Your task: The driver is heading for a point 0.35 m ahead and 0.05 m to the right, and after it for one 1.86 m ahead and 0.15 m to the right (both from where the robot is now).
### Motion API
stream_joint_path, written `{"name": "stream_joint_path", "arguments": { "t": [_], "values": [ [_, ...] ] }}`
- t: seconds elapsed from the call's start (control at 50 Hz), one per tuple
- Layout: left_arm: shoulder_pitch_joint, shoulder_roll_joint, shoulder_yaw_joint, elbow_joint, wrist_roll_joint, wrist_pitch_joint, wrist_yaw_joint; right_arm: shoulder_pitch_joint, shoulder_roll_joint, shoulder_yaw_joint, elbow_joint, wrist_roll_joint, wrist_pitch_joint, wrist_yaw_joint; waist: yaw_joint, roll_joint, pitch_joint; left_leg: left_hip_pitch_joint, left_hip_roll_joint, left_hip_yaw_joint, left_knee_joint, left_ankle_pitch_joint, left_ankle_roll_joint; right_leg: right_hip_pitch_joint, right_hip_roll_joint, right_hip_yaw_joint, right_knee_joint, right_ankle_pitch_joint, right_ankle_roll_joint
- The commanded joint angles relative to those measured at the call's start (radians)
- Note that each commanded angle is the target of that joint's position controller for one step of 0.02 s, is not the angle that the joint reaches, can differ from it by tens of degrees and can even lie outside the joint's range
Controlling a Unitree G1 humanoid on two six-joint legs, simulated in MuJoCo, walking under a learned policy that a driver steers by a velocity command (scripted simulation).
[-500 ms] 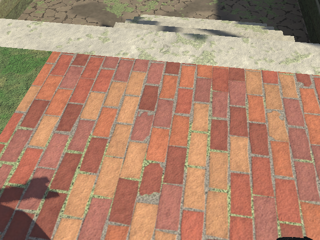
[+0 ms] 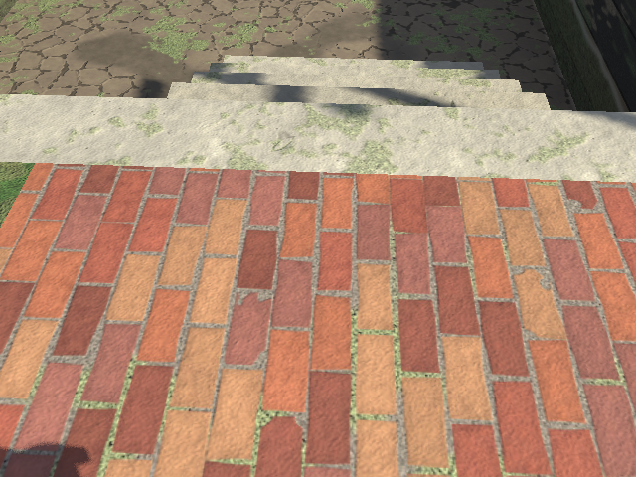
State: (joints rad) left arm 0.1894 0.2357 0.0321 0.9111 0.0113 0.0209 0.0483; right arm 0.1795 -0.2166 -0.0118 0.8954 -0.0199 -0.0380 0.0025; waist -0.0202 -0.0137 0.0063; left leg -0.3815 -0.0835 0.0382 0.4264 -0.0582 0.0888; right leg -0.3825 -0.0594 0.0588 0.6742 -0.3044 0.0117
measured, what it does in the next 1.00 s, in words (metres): steps on the spot: right foot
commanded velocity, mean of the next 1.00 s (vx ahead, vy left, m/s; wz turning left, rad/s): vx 0.06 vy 0.00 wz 0.00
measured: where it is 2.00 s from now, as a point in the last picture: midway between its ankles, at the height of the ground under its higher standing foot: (300, 334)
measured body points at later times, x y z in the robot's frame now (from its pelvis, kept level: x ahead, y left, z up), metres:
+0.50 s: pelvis +0.06 -0.03 +0.00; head +0.07 -0.03 +0.45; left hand +0.08 +0.21 -0.15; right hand +0.14 -0.28 -0.14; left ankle +0.11 +0.07 -0.73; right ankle +0.03 -0.15 -0.73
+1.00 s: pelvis +0.09 -0.03 +0.01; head +0.09 -0.03 +0.46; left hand +0.05 +0.21 -0.15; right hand +0.15 -0.28 -0.14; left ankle +0.10 +0.07 -0.72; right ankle +0.03 -0.15 -0.73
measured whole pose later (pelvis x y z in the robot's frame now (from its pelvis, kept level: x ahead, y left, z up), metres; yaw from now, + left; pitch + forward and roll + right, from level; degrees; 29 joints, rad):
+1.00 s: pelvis +0.09 -0.03 +0.01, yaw +1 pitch +1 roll +0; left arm 0.39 0.18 0.06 1.08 -0.02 -0.07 0.04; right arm 0.21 -0.20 -0.06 1.07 0.04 -0.04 -0.01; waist 0.02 -0.01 -0.03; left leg -0.33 -0.01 0.03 0.66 -0.37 0.06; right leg -0.14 -0.02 -0.01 0.48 -0.37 -0.04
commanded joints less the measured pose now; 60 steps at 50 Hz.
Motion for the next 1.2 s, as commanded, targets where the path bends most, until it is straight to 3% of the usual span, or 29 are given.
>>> {"name": "stream_joint_path", "arguments": {
  "t": [0.02,0.04,0.06,0.1,0.14,0.24,0.34,0.44,0.84,0.86,0.88,0.9,0.92,0.94,0.96,0.98,1.0,1.02,1.06,1.1,1.14,1.16,1.18,1.2],
  "values": [
    [0.134,0.063,0.020,0.016,0.015,-0.001,0.000,-0.049,-0.117,-0.026,-0.052,0.016,0.004,-0.018,0.065,0.104,-0.044,-0.105,0.218,-0.248,-0.238,-0.537,0.038,0.222,0.023,-0.053,-0.135,0.068,-0.035],
    [0.135,0.073,0.019,0.016,0.022,-0.006,0.000,-0.024,-0.103,-0.023,-0.041,0.017,0.006,-0.019,0.059,0.075,-0.020,-0.099,0.194,-0.230,-0.207,-0.544,0.002,0.214,-0.019,-0.012,-0.209,0.067,-0.057],
    [0.115,0.134,0.033,0.020,0.015,-0.010,0.002,0.012,-0.115,-0.033,-0.035,0.019,0.009,-0.021,0.013,-0.004,0.025,-0.073,0.135,-0.167,-0.173,-0.489,-0.026,0.123,-0.034,0.012,-0.237,-0.059,-0.081],
    [0.101,0.087,0.025,0.039,0.008,-0.031,-0.001,-0.004,-0.110,-0.036,-0.033,0.013,0.010,-0.028,0.004,-0.085,0.033,0.099,0.102,-0.103,-0.072,-0.317,-0.040,-0.046,-0.034,0.034,-0.329,-0.215,-0.075],
    [0.058,0.072,0.022,0.039,0.007,-0.050,-0.004,0.011,-0.089,-0.035,-0.016,0.005,0.014,-0.031,-0.017,-0.111,0.018,0.175,0.100,-0.085,-0.028,-0.222,-0.031,-0.074,-0.031,0.034,-0.352,-0.186,-0.046],
    [0.112,0.069,0.022,0.067,-0.005,-0.065,-0.001,-0.005,-0.086,-0.036,0.010,0.008,0.016,-0.026,0.012,-0.008,0.014,0.136,0.114,-0.098,-0.037,-0.199,-0.010,0.021,-0.008,0.002,-0.294,-0.040,-0.037],
    [0.147,0.059,0.019,0.093,-0.007,-0.067,-0.004,-0.005,-0.082,-0.036,0.038,0.014,0.016,-0.025,0.022,0.007,-0.027,0.181,0.113,-0.089,0.005,-0.035,-0.010,0.072,-0.001,-0.011,-0.266,0.084,-0.041],
    [0.159,0.042,0.015,0.111,-0.008,-0.059,-0.005,-0.002,-0.082,-0.038,0.067,0.020,0.025,-0.030,0.024,0.013,-0.025,0.195,0.115,-0.089,0.024,0.037,-0.006,0.098,0.011,-0.026,-0.254,0.142,-0.037],
    [0.164,0.011,0.013,0.161,-0.007,-0.045,0.002,-0.029,-0.069,-0.043,0.146,0.024,0.041,-0.042,0.019,0.011,0.021,0.203,0.115,-0.094,0.007,-0.020,-0.016,0.115,0.030,-0.048,-0.282,0.093,-0.029],
    [0.204,0.010,0.016,0.179,-0.011,-0.042,0.003,0.010,-0.070,-0.046,0.168,0.027,0.043,-0.042,0.021,0.010,-0.019,0.211,0.091,-0.073,0.010,-0.284,-0.008,0.128,0.048,-0.066,-0.278,-0.112,-0.045],
    [0.208,0.036,0.025,0.173,-0.021,-0.041,0.004,0.033,-0.098,-0.059,0.174,0.041,0.042,-0.041,0.017,0.003,0.016,0.160,0.081,-0.072,0.018,-0.580,0.005,0.090,0.045,-0.051,-0.266,-0.340,-0.076],
    [0.214,0.052,0.030,0.159,-0.029,-0.049,0.005,0.024,-0.115,-0.065,0.162,0.049,0.031,-0.038,0.025,0.015,0.079,0.079,0.109,-0.119,0.002,-0.749,0.020,0.043,0.015,-0.006,-0.276,-0.503,-0.109],
    [0.233,0.059,0.032,0.150,-0.036,-0.067,0.005,-0.020,-0.111,-0.064,0.132,0.059,0.010,-0.034,0.045,0.014,0.131,-0.004,0.135,-0.152,-0.010,-0.756,0.025,0.051,-0.032,0.057,-0.312,-0.537,-0.141],
    [0.260,0.070,0.035,0.150,-0.040,-0.088,0.004,-0.101,-0.089,-0.058,0.092,0.063,-0.017,-0.028,0.076,-0.018,0.157,-0.097,0.130,-0.124,0.023,-0.609,0.001,0.133,-0.083,0.124,-0.384,-0.482,-0.171],
    [0.316,0.114,0.052,0.169,-0.035,-0.104,0.002,-0.186,-0.059,-0.053,0.054,0.062,-0.040,-0.018,0.110,-0.099,0.155,-0.214,0.098,-0.037,0.131,-0.407,-0.041,0.262,-0.178,0.245,-0.494,-0.466,-0.215],
    [0.289,0.155,0.071,0.165,-0.037,-0.115,-0.001,-0.210,-0.033,-0.048,0.040,0.065,-0.055,-0.007,0.101,-0.209,0.163,-0.279,0.104,0.002,0.287,-0.255,-0.035,0.310,-0.304,0.405,-0.563,-0.445,-0.263],
    [0.284,0.122,0.065,0.150,-0.031,-0.125,-0.005,-0.219,-0.063,-0.054,0.031,0.059,-0.064,0.000,0.101,-0.165,0.152,-0.338,0.146,-0.044,0.406,-0.290,-0.020,0.325,-0.344,0.452,-0.576,-0.410,-0.276],
    [0.264,0.092,0.057,0.131,-0.029,-0.133,-0.011,-0.195,-0.065,-0.056,0.030,0.064,-0.069,0.005,0.079,-0.124,0.140,-0.386,0.163,-0.059,0.472,-0.313,-0.007,0.359,-0.333,0.428,-0.569,-0.377,-0.261],
    [0.212,0.099,0.058,0.099,-0.048,-0.135,-0.023,-0.165,-0.056,-0.049,0.028,0.070,-0.080,0.011,0.051,-0.117,0.134,-0.322,0.186,-0.050,0.338,-0.319,0.003,0.338,-0.281,0.302,-0.563,-0.284,-0.207],
    [0.193,0.120,0.063,0.082,-0.048,-0.126,-0.031,-0.144,-0.045,-0.048,0.041,0.060,-0.086,0.019,0.037,-0.125,0.113,-0.095,0.128,0.044,0.209,-0.280,-0.018,0.217,-0.193,0.161,-0.532,-0.221,-0.180],
    [0.183,0.138,0.066,0.067,-0.052,-0.120,-0.035,-0.016,-0.051,-0.057,0.092,0.057,-0.078,0.022,-0.020,-0.103,0.085,0.192,0.057,0.133,0.148,-0.193,-0.040,0.042,-0.144,0.073,-0.444,-0.189,-0.183],
    [0.167,0.141,0.062,0.056,-0.047,-0.126,-0.037,0.102,-0.080,-0.074,0.125,0.061,-0.071,0.013,-0.079,-0.090,0.043,0.361,0.031,0.143,0.146,-0.193,-0.034,-0.037,-0.124,0.044,-0.351,-0.040,-0.175],
    [0.101,0.127,0.055,0.034,-0.037,-0.133,-0.040,0.310,-0.138,-0.102,0.174,0.067,-0.069,0.003,-0.193,-0.036,-0.039,0.595,0.083,0.046,0.123,-0.231,-0.001,-0.160,-0.082,-0.019,-0.078,0.184,-0.141],
    [0.010,0.018,0.025,-0.023,-0.006,-0.145,-0.042,0.500,-0.257,-0.125,0.205,0.052,-0.068,-0.003,-0.264,0.255,-0.127,0.731,0.331,-0.346,0.003,-0.487,0.079,-0.366,-0.002,-0.106,0.446,0.053,-0.082]
  ]
}}
Next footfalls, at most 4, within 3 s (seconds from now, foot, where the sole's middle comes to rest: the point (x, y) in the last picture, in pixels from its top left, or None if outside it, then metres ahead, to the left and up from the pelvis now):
0.04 right None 0.07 -0.15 -0.77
1.18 left None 0.20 0.14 -0.77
1.66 right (361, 384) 0.72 -0.08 -0.77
2.16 left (262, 232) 1.19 0.16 -0.77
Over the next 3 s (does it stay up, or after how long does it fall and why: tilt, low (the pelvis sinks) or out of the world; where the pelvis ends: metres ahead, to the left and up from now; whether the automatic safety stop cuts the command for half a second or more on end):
stays up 1.73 0.04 -0.01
